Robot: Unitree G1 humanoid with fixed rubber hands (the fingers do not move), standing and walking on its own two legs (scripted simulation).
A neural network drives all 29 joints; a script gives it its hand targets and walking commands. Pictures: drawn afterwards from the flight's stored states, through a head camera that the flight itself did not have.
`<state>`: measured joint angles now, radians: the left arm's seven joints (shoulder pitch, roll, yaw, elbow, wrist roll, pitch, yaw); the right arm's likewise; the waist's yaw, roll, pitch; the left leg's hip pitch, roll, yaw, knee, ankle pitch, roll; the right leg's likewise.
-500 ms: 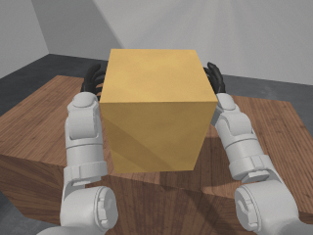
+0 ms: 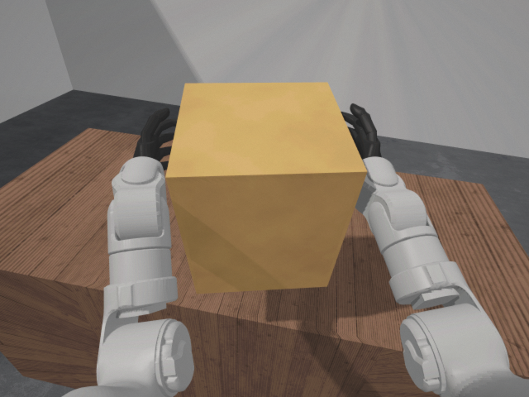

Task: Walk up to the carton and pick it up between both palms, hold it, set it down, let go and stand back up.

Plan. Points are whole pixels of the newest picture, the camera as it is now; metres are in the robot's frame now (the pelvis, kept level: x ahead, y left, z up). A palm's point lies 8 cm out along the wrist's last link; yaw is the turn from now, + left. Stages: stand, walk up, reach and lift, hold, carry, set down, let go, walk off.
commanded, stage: hold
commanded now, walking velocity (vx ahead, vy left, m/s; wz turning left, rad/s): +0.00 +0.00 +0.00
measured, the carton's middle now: (260, 190) +0.36 +0.00 +0.18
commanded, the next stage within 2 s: set down in 0.52 s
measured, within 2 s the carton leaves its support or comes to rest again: neither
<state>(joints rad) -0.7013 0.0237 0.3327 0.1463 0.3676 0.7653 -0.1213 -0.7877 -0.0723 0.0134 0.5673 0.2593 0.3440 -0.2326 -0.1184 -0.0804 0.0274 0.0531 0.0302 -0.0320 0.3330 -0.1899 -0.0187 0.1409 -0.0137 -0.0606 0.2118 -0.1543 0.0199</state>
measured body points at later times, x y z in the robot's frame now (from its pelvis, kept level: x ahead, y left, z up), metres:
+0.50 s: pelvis -0.02 -0.01 +0.00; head -0.08 +0.02 +0.45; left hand +0.38 +0.16 +0.24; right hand +0.37 -0.14 +0.24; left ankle +0.01 +0.13 -0.75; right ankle -0.01 -0.13 -0.75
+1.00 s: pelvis +0.00 +0.00 +0.00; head -0.04 +0.02 +0.45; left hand +0.38 +0.14 +0.23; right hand +0.37 -0.16 +0.21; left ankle +0.01 +0.13 -0.75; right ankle -0.01 -0.13 -0.75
